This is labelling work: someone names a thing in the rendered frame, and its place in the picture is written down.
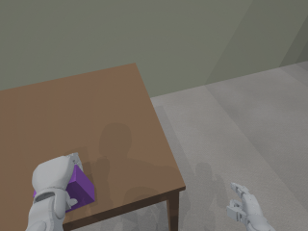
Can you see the left robot hand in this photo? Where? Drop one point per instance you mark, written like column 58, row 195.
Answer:
column 56, row 173

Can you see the robot right forearm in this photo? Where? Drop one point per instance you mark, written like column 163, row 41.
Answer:
column 257, row 223

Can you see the robot left forearm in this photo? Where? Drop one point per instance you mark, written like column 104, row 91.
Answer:
column 48, row 211

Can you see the table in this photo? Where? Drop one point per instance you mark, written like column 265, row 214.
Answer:
column 107, row 117

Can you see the right robot hand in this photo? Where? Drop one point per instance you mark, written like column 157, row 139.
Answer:
column 239, row 211

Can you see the sponge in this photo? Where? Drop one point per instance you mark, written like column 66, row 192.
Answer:
column 79, row 187

